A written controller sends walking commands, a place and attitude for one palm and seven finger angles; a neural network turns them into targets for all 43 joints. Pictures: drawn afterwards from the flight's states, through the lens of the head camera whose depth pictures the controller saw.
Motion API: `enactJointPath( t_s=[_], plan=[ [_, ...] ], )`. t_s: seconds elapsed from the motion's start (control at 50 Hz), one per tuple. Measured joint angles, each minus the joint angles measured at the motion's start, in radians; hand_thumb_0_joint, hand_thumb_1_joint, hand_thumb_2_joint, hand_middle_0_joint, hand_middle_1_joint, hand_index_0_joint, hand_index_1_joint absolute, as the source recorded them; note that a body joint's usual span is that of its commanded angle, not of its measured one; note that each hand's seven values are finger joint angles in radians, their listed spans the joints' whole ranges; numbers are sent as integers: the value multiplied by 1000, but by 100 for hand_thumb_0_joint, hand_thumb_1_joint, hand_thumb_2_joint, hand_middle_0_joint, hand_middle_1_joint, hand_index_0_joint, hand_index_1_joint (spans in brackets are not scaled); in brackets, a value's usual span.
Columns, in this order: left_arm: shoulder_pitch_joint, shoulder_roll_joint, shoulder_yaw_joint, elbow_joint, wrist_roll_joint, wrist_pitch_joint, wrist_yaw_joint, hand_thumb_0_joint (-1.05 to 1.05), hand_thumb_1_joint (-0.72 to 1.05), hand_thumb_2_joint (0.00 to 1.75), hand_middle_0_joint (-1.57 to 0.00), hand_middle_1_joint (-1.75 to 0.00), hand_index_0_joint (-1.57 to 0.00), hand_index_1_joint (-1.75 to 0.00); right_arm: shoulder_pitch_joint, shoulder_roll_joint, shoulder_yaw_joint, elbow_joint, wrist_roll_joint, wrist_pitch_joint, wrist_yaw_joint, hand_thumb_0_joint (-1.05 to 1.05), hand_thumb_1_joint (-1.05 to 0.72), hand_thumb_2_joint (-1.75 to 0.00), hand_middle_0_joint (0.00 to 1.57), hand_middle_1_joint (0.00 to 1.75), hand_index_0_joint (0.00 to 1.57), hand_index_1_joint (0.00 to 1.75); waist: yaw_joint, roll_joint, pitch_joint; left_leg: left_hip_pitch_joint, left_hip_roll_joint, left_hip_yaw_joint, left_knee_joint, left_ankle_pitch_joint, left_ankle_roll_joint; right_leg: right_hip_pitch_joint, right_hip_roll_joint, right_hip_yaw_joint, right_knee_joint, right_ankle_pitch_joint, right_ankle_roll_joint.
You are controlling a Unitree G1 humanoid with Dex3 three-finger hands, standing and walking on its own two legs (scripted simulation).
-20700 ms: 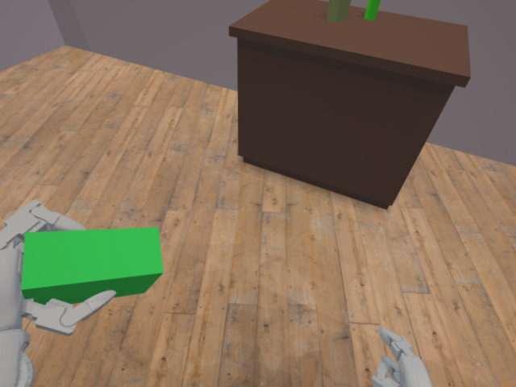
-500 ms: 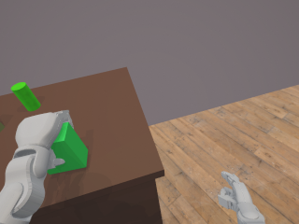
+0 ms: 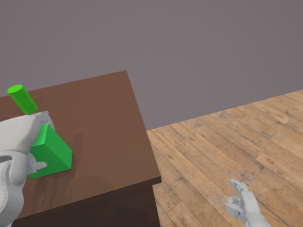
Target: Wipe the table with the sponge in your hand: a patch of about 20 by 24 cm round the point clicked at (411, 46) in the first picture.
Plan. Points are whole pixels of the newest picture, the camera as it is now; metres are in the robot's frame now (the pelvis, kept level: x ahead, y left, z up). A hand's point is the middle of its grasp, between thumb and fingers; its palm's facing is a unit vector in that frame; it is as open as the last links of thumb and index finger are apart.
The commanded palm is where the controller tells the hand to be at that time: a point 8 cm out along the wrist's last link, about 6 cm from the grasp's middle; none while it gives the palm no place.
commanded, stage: move the sponge above the wiping area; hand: left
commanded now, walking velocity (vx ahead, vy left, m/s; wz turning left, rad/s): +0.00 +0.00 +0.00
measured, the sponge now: (44, 157) +0.22 +0.33 +0.10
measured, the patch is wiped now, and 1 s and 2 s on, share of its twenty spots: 0.00 0.10 0.10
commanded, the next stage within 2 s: none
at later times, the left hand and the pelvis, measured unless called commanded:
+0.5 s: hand (25, 142) +0.22 +0.34 +0.16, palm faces +0.15 -0.06 -0.99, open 10.0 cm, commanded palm +0.18 +0.32 +0.22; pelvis -0.01 +0.02 +0.00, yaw +0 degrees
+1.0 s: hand (39, 150) +0.22 +0.32 +0.13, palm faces +0.04 -0.13 -0.99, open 10.0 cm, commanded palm +0.19 +0.31 +0.22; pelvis +0.00 +0.03 +0.00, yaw +0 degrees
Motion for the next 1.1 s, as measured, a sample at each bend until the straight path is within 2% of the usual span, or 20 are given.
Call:
enactJointPath(
  t_s=[0.08, 0.14, 0.24, 0.3, 0.34, 0.38, 0.44, 0.5, 0.56, 0.64, 0.7, 0.74, 0.78, 0.84, 0.9, 0.96, 1.02, 1.06, 1.1],
  plan=[
    [-5, -10, 7, 23, -6, 69, -32, -1, -49, 103, -74, -135, -76, -134, -13, -7, 7, -4, 4, 5, 1, 1, -90, -90, 20, 30, 20, 30, -14, 13, -5, -9, -5, 2, -6, 7, 4, -13, -6, 2, 4, 1, 5],
    [33, -17, -15, -4, -10, 81, -75, -1, -49, 103, -74, -135, -76, -134, -17, -15, 8, -14, 3, 4, -2, 1, -90, -90, 20, 30, 20, 30, -23, 21, -6, -16, -10, 6, -6, 8, 9, -23, -10, 5, 9, 0, 10],
    [77, -12, -64, -71, -6, 1, -101, -1, -49, 103, -74, -134, -76, -134, -5, -16, 5, -24, -8, -6, -13, 1, -90, -90, 20, 30, 20, 30, -14, 11, 3, -13, -14, 7, -3, 8, 15, -21, -15, 6, 13, -1, 14],
    [73, 2, -64, -96, 4, -52, -63, -1, -49, 103, -75, -134, -76, -134, 6, -5, 2, -21, -10, -10, -12, 1, -90, -90, 20, 30, 20, 30, -3, 0, 4, -7, -13, 7, -1, 5, 15, -10, -13, 6, 7, 1, 14],
    [51, 9, -48, -88, 7, -58, -32, -1, -49, 103, -75, -134, -76, -133, 6, 2, 1, -13, -7, -6, -7, 1, -90, -90, 20, 30, 20, 30, 5, -4, 4, -2, -10, 8, -1, 4, 14, -4, -11, 8, 1, 5, 13],
    [18, 10, -28, -60, 2, -37, -3, -1, -49, 103, -75, -134, -76, -133, 2, 8, 2, -5, -2, 0, -1, 1, -90, -90, 20, 30, 20, 30, 6, -5, 3, 0, -9, 9, -1, 5, 14, 0, -10, 9, -4, 9, 14],
    [-35, -1, 0, -2, -8, 29, 7, -1, -49, 103, -75, -134, -76, -134, -12, 9, 11, 5, 7, 10, 3, 1, -90, -90, 20, 30, 20, 30, 1, -1, 2, -3, -12, 8, -8, 12, 16, -3, -12, 8, -10, 15, 17],
    [-62, -22, -3, 35, -11, 93, -20, -1, -49, 103, -74, -134, -76, -134, -21, 2, 17, -2, 12, 12, 2, 1, -90, -90, 20, 30, 20, 30, -10, 8, 1, -11, -20, 5, -18, 23, 21, -12, -20, 5, -12, 19, 23],
    [-45, -51, -50, 24, -1, 117, -63, -1, -49, 103, -74, -135, -75, -134, -26, -7, 19, -15, 11, 6, -2, 1, -90, -90, 20, 30, 20, 30, -16, 18, 3, -18, -28, 5, -25, 31, 28, -22, -28, 4, -11, 22, 30],
    [-2, -60, -129, -47, 43, 66, -98, -1, -49, 103, -74, -135, -75, -134, -26, -9, 19, -24, -4, -2, -7, 1, -90, -90, 20, 30, 20, 30, -11, 17, 10, -17, -34, 10, -27, 32, 36, -25, -35, 9, -6, 19, 35],
    [0, -38, -144, -93, 45, -1, -73, -1, -49, 103, -74, -135, -76, -134, -19, 1, 16, -20, -11, -6, -6, 1, -90, -90, 20, 30, 20, 30, 1, 9, 9, -5, -35, 11, -25, 26, 37, -12, -35, 11, -8, 16, 35],
    [-19, -27, -130, -90, 35, -18, -43, -1, -49, 103, -74, -134, -76, -134, -21, 11, 19, -10, -7, -2, 0, 1, -90, -90, 20, 30, 20, 30, 7, 4, 6, 2, -32, 13, -26, 24, 35, -4, -32, 13, -13, 17, 34],
    [-53, -23, -106, -59, 23, -5, -15, -1, -49, 103, -74, -134, -76, -134, -26, 20, 22, 0, -2, 6, 7, 1, -90, -90, 20, 30, 20, 30, 10, 0, 2, 5, -29, 14, -28, 24, 32, 0, -30, 14, -19, 20, 33],
    [-90, -22, -55, -7, 7, 49, -1, -1, -49, 103, -74, -134, -76, -134, -39, 27, 32, 6, 5, 22, 14, 1, -90, -90, 20, 30, 20, 30, 5, -3, 1, 5, -26, 17, -34, 26, 29, -1, -26, 18, -26, 25, 31],
    [-88, -31, -28, 6, 1, 114, -21, -1, -49, 103, -74, -134, -76, -134, -43, 19, 35, -8, 9, 28, 21, 1, -90, -90, 20, 30, 20, 30, -6, 1, 2, -2, -27, 15, -39, 30, 30, -8, -28, 16, -29, 27, 32],
    [-44, -59, -51, -30, 2, 151, -56, -1, -49, 103, -74, -135, -75, -134, -40, 1, 30, -24, 9, 24, 21, 1, -90, -90, 20, 30, 20, 30, -11, 13, 0, -13, -32, 13, -37, 31, 35, -18, -32, 14, -27, 26, 36],
    [6, -82, -113, -75, 14, 138, -91, -1, -49, 103, -74, -135, -75, -134, -37, -14, 23, -32, 3, 17, 14, 1, -90, -90, 20, 30, 20, 30, -8, 19, 3, -17, -37, 10, -33, 28, 39, -22, -37, 11, -19, 19, 39],
    [21, -73, -150, -105, 47, 107, -94, -1, -49, 103, -74, -135, -75, -134, -33, -17, 20, -32, -5, 14, 8, 1, -90, -90, 20, 30, 20, 30, 0, 17, 7, -15, -38, 9, -29, 24, 40, -20, -38, 10, -12, 14, 38],
    [17, -51, -162, -118, 56, 62, -82, -1, -49, 103, -74, -135, -75, -134, -28, -13, 17, -26, -11, 12, 4, 1, -90, -90, 20, 30, 20, 30, 9, 11, 9, -9, -37, 7, -25, 20, 38, -13, -37, 8, -11, 9, 36]
  ],
)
